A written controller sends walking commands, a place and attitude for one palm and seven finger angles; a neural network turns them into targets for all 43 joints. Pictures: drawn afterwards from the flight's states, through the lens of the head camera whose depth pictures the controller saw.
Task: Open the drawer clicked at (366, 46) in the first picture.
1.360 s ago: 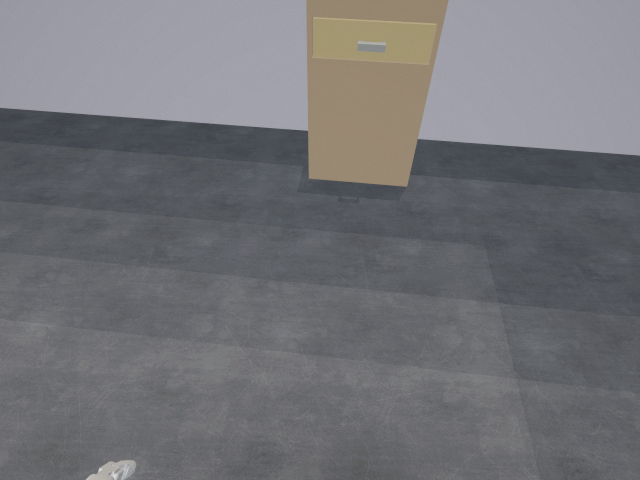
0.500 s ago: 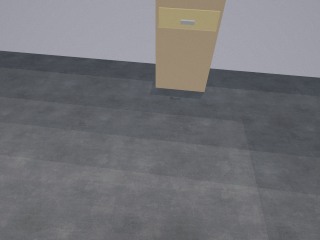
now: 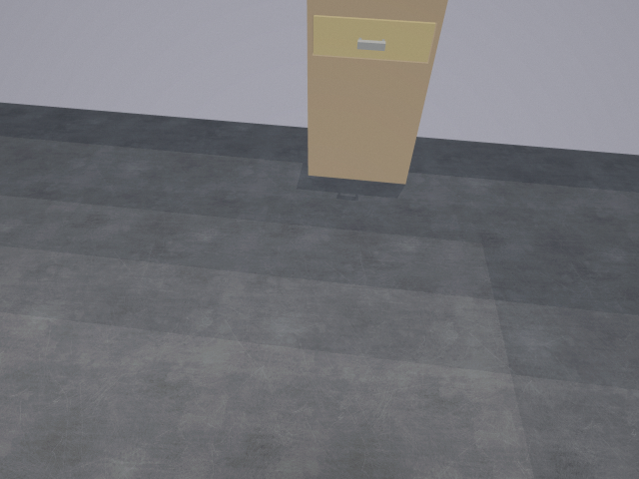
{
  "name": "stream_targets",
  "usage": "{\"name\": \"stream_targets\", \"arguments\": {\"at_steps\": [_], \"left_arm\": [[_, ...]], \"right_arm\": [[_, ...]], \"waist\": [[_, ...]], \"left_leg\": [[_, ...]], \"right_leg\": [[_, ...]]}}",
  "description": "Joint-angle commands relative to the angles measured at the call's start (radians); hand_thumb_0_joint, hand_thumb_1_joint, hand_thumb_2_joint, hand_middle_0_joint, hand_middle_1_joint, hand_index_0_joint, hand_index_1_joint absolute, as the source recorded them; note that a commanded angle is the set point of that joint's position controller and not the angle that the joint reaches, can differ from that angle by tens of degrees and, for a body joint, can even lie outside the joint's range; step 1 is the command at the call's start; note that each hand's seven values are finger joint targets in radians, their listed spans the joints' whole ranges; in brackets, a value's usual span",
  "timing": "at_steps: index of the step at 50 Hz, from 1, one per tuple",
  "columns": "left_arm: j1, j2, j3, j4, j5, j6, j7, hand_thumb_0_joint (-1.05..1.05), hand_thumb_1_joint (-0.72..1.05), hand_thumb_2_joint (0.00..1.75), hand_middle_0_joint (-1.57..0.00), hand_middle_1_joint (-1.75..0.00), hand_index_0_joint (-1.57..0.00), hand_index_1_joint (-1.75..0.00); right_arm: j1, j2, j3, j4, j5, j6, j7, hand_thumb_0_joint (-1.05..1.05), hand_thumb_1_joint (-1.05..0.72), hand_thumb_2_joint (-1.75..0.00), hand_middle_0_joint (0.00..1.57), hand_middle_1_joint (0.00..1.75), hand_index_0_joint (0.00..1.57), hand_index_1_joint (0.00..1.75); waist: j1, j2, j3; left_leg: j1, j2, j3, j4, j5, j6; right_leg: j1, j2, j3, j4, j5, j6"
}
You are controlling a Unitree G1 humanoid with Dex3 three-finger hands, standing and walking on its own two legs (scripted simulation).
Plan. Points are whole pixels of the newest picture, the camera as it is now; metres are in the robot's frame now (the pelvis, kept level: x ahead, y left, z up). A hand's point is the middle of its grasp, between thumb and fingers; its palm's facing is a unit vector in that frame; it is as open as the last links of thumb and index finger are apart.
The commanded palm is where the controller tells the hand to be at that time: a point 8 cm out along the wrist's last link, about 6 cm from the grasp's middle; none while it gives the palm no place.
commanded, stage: look at it before walking up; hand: left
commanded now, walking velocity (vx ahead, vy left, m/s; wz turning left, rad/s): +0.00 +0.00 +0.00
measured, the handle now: (371, 42) +1.60 -0.11 -0.09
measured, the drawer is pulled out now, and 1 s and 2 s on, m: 0.00 0.00 0.00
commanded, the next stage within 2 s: walk to a spot facing it in 0.08 s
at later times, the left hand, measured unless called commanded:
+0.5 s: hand out of the picture +0.05 +0.19 -0.18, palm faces -0.12 -0.97 -0.21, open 7.4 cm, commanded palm none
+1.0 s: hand (239, 463) +0.19 +0.14 -0.19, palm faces -0.14 -0.98 -0.12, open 7.4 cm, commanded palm none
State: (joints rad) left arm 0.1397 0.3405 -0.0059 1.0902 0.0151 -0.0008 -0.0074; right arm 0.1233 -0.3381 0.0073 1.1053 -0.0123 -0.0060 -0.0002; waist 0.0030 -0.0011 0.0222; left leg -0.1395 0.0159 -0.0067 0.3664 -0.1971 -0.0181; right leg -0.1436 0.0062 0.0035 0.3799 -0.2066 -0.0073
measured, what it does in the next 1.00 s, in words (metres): walks ahead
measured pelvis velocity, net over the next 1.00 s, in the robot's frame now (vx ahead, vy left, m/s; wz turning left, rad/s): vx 0.23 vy -0.03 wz -0.24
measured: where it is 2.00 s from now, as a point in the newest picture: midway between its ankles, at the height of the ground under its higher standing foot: (374, 351)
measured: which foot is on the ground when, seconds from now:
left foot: down 0.00-0.58, up 0.60-1.00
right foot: down 0.00-1.00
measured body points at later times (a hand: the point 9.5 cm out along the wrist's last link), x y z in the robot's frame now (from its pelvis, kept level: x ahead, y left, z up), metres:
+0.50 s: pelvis +0.04 -0.01 -0.01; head +0.04 -0.01 +0.44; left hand +0.06 +0.24 -0.16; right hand +0.02 -0.27 -0.16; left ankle +0.00 +0.13 -0.75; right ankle +0.01 -0.11 -0.72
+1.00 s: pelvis +0.23 -0.03 -0.02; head +0.25 -0.01 +0.43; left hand +0.20 +0.19 -0.18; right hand +0.28 -0.27 -0.15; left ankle +0.36 +0.05 -0.74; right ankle +0.07 -0.13 -0.75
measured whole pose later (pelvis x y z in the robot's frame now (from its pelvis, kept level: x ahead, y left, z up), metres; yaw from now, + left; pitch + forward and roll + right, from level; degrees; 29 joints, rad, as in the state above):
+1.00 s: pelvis +0.23 -0.03 -0.02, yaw -14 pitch +0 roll -2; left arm 0.44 0.14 0.03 1.12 0.03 -0.06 0.01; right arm 0.14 -0.16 -0.04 1.00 -0.02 -0.04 0.03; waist 0.05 -0.01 0.02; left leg -0.50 0.10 0.10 0.66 -0.20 -0.01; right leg 0.04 0.04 0.02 0.35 -0.40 0.00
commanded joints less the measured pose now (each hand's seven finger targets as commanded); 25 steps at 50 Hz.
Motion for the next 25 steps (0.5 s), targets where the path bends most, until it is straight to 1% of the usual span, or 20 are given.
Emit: {"name": "stream_targets", "arguments": {"at_steps": [1, 4, 9, 10, 11, 12, 14, 16, 17, 18, 19, 20, 21, 22, 23, 24, 25], "left_arm": [[-0.037, 0.207, 0.038, -0.066, -0.005, -0.026, 0.017, 0.0, 0.9, 0.9, -0.2, -0.3, -0.2, -0.3], [-0.038, 0.206, 0.038, -0.064, -0.005, -0.026, 0.018, 0.0, 0.9, 0.9, -0.2, -0.3, -0.2, -0.3], [-0.034, 0.207, 0.038, -0.062, -0.005, -0.027, 0.018, 0.0, 0.9, 0.9, -0.2, -0.3, -0.2, -0.3], [-0.003, 0.138, 0.024, -0.046, -0.007, -0.018, 0.02, 0.0, 0.9, 0.9, -0.2, -0.3, -0.2, -0.3], [0.033, 0.09, 0.013, -0.036, -0.005, -0.005, 0.02, 0.0, 0.9, 0.9, -0.2, -0.3, -0.2, -0.3], [0.057, 0.085, 0.016, -0.034, -0.002, 0.004, 0.017, 0.0, 0.9, 0.9, -0.2, -0.3, -0.2, -0.3], [0.065, 0.1, 0.029, -0.05, 0.004, 0.017, 0.004, 0.0, 0.9, 0.9, -0.2, -0.3, -0.2, -0.3], [0.079, 0.099, 0.041, -0.076, 0.008, 0.022, -0.006, 0.0, 0.9, 0.9, -0.2, -0.3, -0.2, -0.3], [0.091, 0.092, 0.045, -0.088, 0.008, 0.021, -0.01, 0.0, 0.9, 0.9, -0.2, -0.3, -0.2, -0.3], [0.091, 0.074, 0.047, -0.102, 0.009, 0.016, -0.014, 0.0, 0.9, 0.9, -0.2, -0.3, -0.2, -0.3], [0.094, 0.046, 0.048, -0.113, 0.007, 0.008, -0.018, 0.0, 0.9, 0.9, -0.2, -0.3, -0.2, -0.3], [0.076, 0.016, 0.047, -0.13, 0.005, 0.001, -0.023, 0.0, 0.9, 0.9, -0.2, -0.3, -0.2, -0.3], [0.024, 0.004, 0.049, -0.156, 0.007, -0.005, -0.025, 0.0, 0.9, 0.9, -0.2, -0.3, -0.2, -0.3], [0.009, 0.005, 0.053, -0.173, 0.007, -0.009, -0.028, 0.0, 0.9, 0.9, -0.2, -0.3, -0.2, -0.3], [0.007, -0.004, 0.057, -0.18, 0.006, -0.015, -0.03, 0.0, 0.9, 0.9, -0.2, -0.3, -0.2, -0.3], [0.022, -0.019, 0.06, -0.177, 0.006, -0.018, -0.032, 0.0, 0.9, 0.9, -0.2, -0.3, -0.2, -0.3], [0.067, -0.036, 0.061, -0.164, 0.005, -0.02, -0.035, 0.0, 0.9, 0.9, -0.2, -0.3, -0.2, -0.3]], "right_arm": [[-0.049, -0.206, -0.042, -0.062, 0.004, -0.029, -0.014, 0.0, -0.9, -0.9, 0.2, 0.3, 0.2, 0.3], [-0.05, -0.206, -0.042, -0.061, 0.004, -0.028, -0.014, 0.0, -0.9, -0.9, 0.2, 0.3, 0.2, 0.3], [-0.049, -0.205, -0.042, -0.059, 0.004, -0.027, -0.013, 0.0, -0.9, -0.9, 0.2, 0.3, 0.2, 0.3], [-0.021, -0.137, -0.025, -0.042, 0.0, -0.02, -0.012, 0.0, -0.9, -0.9, 0.2, 0.3, 0.2, 0.3], [0.013, -0.083, -0.015, -0.033, -0.005, -0.009, -0.01, 0.0, -0.9, -0.9, 0.2, 0.3, 0.2, 0.3], [0.038, -0.076, -0.016, -0.031, -0.008, -0.003, -0.008, 0.0, -0.9, -0.9, 0.2, 0.3, 0.2, 0.3], [0.055, -0.09, -0.028, -0.039, -0.014, 0.004, -0.005, 0.0, -0.9, -0.9, 0.2, 0.3, 0.2, 0.3], [0.072, -0.11, -0.04, -0.054, -0.016, 0.004, -0.005, 0.0, -0.9, -0.9, 0.2, 0.3, 0.2, 0.3], [0.088, -0.121, -0.049, -0.061, -0.015, 0.002, -0.006, 0.0, -0.9, -0.9, 0.2, 0.3, 0.2, 0.3], [0.115, -0.128, -0.055, -0.064, -0.015, -0.003, -0.008, 0.0, -0.9, -0.9, 0.2, 0.3, 0.2, 0.3], [0.149, -0.144, -0.064, -0.063, -0.013, -0.012, -0.012, 0.0, -0.9, -0.9, 0.2, 0.3, 0.2, 0.3], [0.18, -0.165, -0.077, -0.06, -0.01, -0.022, -0.016, 0.0, -0.9, -0.9, 0.2, 0.3, 0.2, 0.3], [0.213, -0.159, -0.083, -0.057, -0.01, -0.031, -0.017, 0.0, -0.9, -0.9, 0.2, 0.3, 0.2, 0.3], [0.224, -0.15, -0.085, -0.057, -0.009, -0.038, -0.016, 0.0, -0.9, -0.9, 0.2, 0.3, 0.2, 0.3], [0.219, -0.134, -0.086, -0.06, -0.009, -0.043, -0.016, 0.0, -0.9, -0.9, 0.2, 0.3, 0.2, 0.3], [0.19, -0.118, -0.084, -0.068, -0.012, -0.045, -0.017, 0.0, -0.9, -0.9, 0.2, 0.3, 0.2, 0.3], [0.159, -0.106, -0.08, -0.073, -0.014, -0.046, -0.017, 0.0, -0.9, -0.9, 0.2, 0.3, 0.2, 0.3]], "waist": [[-0.001, -0.003, -0.062], [-0.001, -0.004, -0.05], [-0.002, -0.012, -0.051], [-0.002, -0.012, -0.065], [-0.001, -0.017, -0.048], [0.001, -0.017, -0.039], [0.001, -0.022, 0.05], [-0.003, -0.003, 0.11], [-0.005, 0.019, 0.115], [-0.018, 0.055, 0.127], [-0.031, 0.118, 0.119], [-0.043, 0.186, 0.106], [-0.065, 0.189, 0.11], [-0.062, 0.165, 0.087], [-0.057, 0.151, 0.085], [-0.037, 0.15, 0.087], [-0.008, 0.145, 0.08]], "left_leg": [[0.022, 0.105, -0.086, -0.049, 0.142, 0.042], [0.018, 0.105, -0.088, -0.052, 0.134, 0.041], [0.026, 0.105, -0.086, -0.052, 0.13, 0.04], [0.034, 0.105, -0.068, -0.044, 0.091, 0.029], [0.026, 0.096, -0.046, -0.025, 0.0, 0.017], [0.013, 0.089, -0.034, -0.01, -0.105, 0.018], [-0.058, 0.088, -0.033, -0.021, -0.315, 0.025], [-0.094, 0.106, -0.05, -0.027, -0.427, 0.041], [-0.078, 0.13, -0.073, -0.033, -0.459, 0.056], [-0.057, 0.164, -0.116, -0.061, -0.483, 0.079], [0.003, 0.226, -0.19, -0.114, -0.489, 0.115], [0.066, 0.316, -0.267, -0.162, -0.445, 0.163], [0.116, 0.362, -0.284, -0.186, -0.336, 0.202], [0.164, 0.38, -0.274, -0.177, -0.265, 0.219], [0.135, 0.381, -0.227, -0.162, -0.208, 0.214], [0.086, 0.37, -0.17, -0.133, -0.133, 0.195], [0.02, 0.34, -0.097, -0.093, -0.077, 0.165]], "right_leg": [[0.005, -0.13, 0.104, -0.067, 0.137, -0.026], [0.001, -0.13, 0.106, -0.072, 0.132, -0.026], [0.0, -0.131, 0.109, -0.08, 0.129, -0.026], [0.0, -0.129, 0.11, -0.082, 0.08, -0.018], [-0.025, -0.119, 0.121, -0.082, -0.036, -0.014], [-0.048, -0.111, 0.139, -0.083, -0.157, -0.021], [-0.131, -0.091, 0.168, -0.084, -0.347, -0.035], [-0.209, -0.063, 0.173, -0.045, -0.42, -0.047], [-0.245, -0.045, 0.162, -0.002, -0.422, -0.05], [-0.29, -0.018, 0.137, 0.071, -0.392, -0.048], [-0.346, 0.019, 0.077, 0.194, -0.313, -0.039], [-0.406, 0.031, -0.007, 0.333, -0.227, -0.022], [-0.478, -0.007, -0.01, 0.436, -0.275, -0.013], [-0.519, -0.041, 0.006, 0.468, -0.294, -0.01], [-0.494, -0.067, 0.004, 0.461, -0.3, -0.008], [-0.425, -0.086, 0.0, 0.414, -0.292, -0.009], [-0.318, -0.082, -0.029, 0.346, -0.265, -0.009]]}}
